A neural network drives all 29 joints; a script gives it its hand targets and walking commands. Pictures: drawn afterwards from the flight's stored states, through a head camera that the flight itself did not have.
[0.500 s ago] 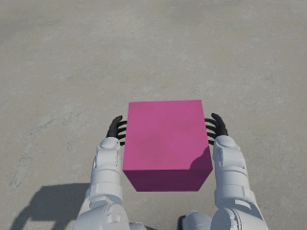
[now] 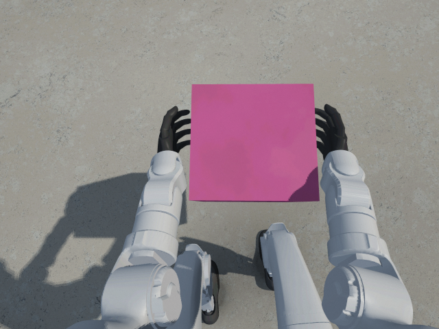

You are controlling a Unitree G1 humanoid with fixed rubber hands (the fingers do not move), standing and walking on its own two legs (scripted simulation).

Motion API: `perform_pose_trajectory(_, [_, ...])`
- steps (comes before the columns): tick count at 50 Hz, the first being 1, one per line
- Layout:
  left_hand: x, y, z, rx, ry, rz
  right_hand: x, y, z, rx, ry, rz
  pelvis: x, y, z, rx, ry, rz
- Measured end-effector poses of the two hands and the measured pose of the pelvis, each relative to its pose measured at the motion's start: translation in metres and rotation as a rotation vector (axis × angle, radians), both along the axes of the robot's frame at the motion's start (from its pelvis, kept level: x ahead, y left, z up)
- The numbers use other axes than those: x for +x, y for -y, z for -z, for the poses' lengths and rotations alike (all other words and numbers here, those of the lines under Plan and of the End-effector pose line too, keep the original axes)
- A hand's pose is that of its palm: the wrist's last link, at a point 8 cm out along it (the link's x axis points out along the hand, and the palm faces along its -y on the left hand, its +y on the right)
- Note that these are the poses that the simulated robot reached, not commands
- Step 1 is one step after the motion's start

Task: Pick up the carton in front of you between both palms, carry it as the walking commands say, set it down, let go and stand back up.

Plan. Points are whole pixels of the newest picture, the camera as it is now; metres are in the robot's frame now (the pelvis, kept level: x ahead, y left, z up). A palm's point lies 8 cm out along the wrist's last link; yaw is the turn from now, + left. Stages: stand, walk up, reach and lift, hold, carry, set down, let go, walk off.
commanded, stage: set down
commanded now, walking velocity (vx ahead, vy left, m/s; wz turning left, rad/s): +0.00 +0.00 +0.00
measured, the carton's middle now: (247, 154) +0.42 -0.07 -0.15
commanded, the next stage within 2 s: none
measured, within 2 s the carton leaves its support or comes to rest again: rests again in 1.60 s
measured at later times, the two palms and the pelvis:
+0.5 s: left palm (192, 149) +0.48 +0.05 -0.23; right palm (315, 154) +0.42 -0.24 -0.24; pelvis -0.02 -0.02 -0.12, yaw +3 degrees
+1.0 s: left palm (207, 150) +0.51 +0.03 -0.38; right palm (307, 158) +0.44 -0.26 -0.37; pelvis -0.04 -0.01 -0.22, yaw +1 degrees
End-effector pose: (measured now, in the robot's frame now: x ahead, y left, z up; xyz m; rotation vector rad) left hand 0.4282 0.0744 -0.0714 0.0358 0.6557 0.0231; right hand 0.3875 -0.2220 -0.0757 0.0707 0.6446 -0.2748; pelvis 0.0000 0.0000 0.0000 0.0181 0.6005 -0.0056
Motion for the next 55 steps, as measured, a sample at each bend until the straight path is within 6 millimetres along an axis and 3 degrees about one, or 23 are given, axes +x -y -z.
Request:
perform_pose_trajectory(20, [0.039,0.018,0.130,0.012,-0.032,0.042,0.029,0.017,0.129,0.006,-0.036,0.035,-0.015,0.012,0.101,0.022,-0.189,-0.018])
perform_pose_trajectory(45, [0.082,0.039,0.281,0.051,-0.077,0.154,0.047,0.033,0.277,-0.020,-0.094,0.085,-0.041,0.010,0.205,-0.002,-0.185,-0.035])
perform_pose_trajectory(50, [0.086,0.049,0.312,0.053,-0.095,0.185,0.056,0.042,0.296,-0.042,-0.127,0.058,-0.040,0.006,0.220,-0.011,-0.171,-0.032])
perform_pose_trajectory(55, [0.090,0.059,0.330,0.046,-0.091,0.207,0.059,0.053,0.308,-0.046,-0.125,0.074,-0.038,0.003,0.231,-0.018,-0.153,-0.028])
